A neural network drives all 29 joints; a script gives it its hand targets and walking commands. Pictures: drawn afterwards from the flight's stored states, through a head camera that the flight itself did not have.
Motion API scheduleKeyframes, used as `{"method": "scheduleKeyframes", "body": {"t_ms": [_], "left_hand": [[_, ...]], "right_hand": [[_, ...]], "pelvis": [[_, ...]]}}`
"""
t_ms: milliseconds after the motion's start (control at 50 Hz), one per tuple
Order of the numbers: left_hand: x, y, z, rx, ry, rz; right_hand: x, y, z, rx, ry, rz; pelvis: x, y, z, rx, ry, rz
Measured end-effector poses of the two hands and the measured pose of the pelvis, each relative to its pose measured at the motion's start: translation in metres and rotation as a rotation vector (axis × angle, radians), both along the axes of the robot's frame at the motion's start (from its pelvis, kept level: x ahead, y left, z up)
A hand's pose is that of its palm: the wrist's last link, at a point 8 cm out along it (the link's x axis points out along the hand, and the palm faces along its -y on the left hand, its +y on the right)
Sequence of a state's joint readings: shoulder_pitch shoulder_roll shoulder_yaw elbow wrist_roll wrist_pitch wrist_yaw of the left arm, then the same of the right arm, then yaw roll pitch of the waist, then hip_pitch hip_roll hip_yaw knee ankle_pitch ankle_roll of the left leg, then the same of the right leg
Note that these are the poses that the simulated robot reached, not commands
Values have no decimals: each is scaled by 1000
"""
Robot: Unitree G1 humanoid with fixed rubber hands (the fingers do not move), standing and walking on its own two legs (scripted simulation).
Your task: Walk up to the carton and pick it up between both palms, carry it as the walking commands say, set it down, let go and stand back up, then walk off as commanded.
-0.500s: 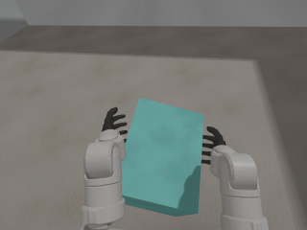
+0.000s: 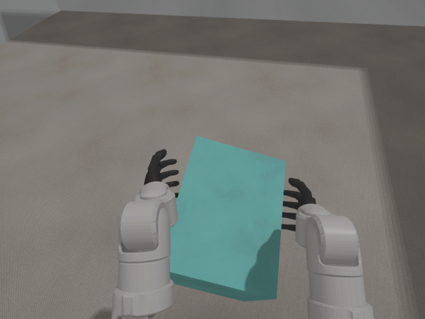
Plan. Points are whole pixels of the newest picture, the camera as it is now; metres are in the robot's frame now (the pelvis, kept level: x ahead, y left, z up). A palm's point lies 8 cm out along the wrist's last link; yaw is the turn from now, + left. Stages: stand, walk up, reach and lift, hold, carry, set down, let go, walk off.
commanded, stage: carry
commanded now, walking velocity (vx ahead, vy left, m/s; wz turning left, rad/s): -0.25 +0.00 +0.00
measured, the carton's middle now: (220, 220) +0.32 +0.02 +0.00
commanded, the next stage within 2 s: none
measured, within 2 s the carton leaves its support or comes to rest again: neither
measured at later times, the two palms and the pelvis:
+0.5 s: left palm out of the picture +0.10 +0.19 +0.11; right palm out of the picture +0.09 -0.07 +0.08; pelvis -0.20 +0.03 +0.01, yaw +2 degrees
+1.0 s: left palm out of the picture -0.07 +0.12 +0.14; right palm out of the picture -0.12 -0.13 +0.08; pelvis -0.40 +0.01 +0.01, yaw +0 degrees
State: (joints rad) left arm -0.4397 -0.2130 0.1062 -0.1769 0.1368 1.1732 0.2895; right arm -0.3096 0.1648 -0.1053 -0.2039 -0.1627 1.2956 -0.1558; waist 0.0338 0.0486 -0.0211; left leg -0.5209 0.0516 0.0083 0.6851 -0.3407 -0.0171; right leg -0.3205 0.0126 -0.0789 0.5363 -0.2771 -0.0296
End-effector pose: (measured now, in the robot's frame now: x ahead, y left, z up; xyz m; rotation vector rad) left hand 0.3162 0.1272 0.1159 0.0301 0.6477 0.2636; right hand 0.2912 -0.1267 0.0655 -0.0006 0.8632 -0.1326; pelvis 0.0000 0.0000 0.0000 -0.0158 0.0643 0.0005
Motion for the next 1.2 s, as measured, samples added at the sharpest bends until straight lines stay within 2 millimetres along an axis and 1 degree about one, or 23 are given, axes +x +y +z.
{"method": "scheduleKeyframes", "body": {"t_ms": [40,100,140,180,240,320,400,460,520,580,640,720,780,840,920,960,1020,1100,1160,1200], "left_hand": [[-15,-11,-2,8,24,-38],[-35,-20,2,15,21,-83],[-48,-21,7,9,2,-100],[-62,-19,10,3,-18,-106],[-87,-7,10,-6,-35,-96],[-129,21,1,-31,-44,-50],[-178,50,-11,-50,17,8],[-205,59,-10,-77,22,53],[-226,61,-3,-89,-5,72],[-244,55,4,-83,-30,68],[-262,41,7,-68,-39,44],[-292,13,5,-27,-43,-8],[-319,-7,0,3,4,-65],[-340,-18,4,15,16,-102],[-361,-22,17,2,-30,-118],[-374,-18,20,-4,-50,-114],[-397,-4,20,-13,-61,-93],[-435,25,7,-41,-63,-47],[-471,48,-6,-54,-11,-5],[-493,57,-10,-73,9,30]], "right_hand": [[-25,-9,-4,8,21,-24],[-56,-17,-1,16,19,-62],[-72,-17,4,11,3,-79],[-87,-15,8,3,-14,-86],[-107,-5,12,-13,-24,-73],[-137,20,12,-49,-25,-28],[-172,46,9,-76,37,51],[-191,55,13,-94,47,84],[-208,57,19,-87,25,86],[-228,51,22,-71,3,71],[-254,39,18,-52,-4,47],[-297,13,3,-14,-7,8],[-337,-4,-6,8,37,-16],[-368,-13,-5,19,50,-48],[-392,-15,7,17,10,-75],[-403,-12,11,13,-6,-75],[-420,0,14,-1,-11,-55],[-447,26,10,-39,-4,-7],[-472,45,6,-59,46,54],[-487,53,6,-76,69,86]], "pelvis": [[-17,0,3,28,-9,0],[-41,2,6,51,-12,-2],[-56,4,6,57,-10,0],[-71,6,5,61,-9,3],[-95,12,3,60,-7,7],[-129,24,-5,51,-11,18],[-161,31,3,9,-26,20],[-184,31,7,-17,-29,29],[-207,30,8,-29,-25,31],[-230,28,8,-36,-16,24],[-255,23,6,-37,-8,15],[-292,12,-3,-28,-12,4],[-317,6,2,7,-28,-2],[-340,6,8,46,-35,-9],[-369,7,9,63,-27,-9],[-382,9,8,67,-21,-4],[-404,15,6,66,-13,4],[-436,27,-2,53,-13,19],[-460,32,3,25,-27,24],[-474,32,6,0,-32,31]]}}
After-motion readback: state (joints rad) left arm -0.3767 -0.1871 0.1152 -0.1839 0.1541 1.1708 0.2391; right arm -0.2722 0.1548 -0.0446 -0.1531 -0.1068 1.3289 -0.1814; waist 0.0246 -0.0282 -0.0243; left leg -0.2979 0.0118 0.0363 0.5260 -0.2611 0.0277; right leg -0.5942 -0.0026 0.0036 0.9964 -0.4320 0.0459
